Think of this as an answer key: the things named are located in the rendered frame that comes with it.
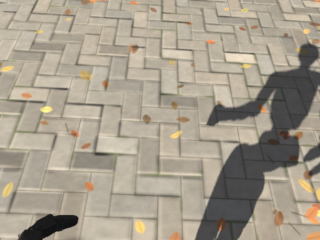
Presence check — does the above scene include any left robot hand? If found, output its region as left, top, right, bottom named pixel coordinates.
left=18, top=214, right=79, bottom=240

